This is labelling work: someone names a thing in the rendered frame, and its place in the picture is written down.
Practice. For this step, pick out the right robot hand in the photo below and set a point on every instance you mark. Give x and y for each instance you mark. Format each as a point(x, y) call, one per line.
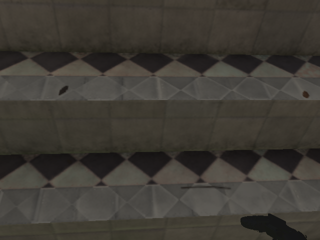
point(273, 226)

